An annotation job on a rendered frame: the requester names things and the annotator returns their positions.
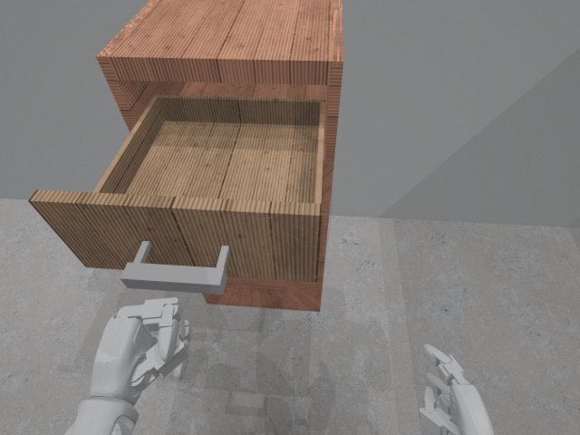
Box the drawer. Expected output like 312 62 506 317
28 95 325 283

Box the robot left forearm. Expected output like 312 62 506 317
64 397 139 435

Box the robot right hand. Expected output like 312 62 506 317
420 344 494 435

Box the robot left hand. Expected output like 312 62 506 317
90 297 193 406

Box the cabinet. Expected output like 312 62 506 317
96 0 343 312

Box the handle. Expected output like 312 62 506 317
120 241 230 295

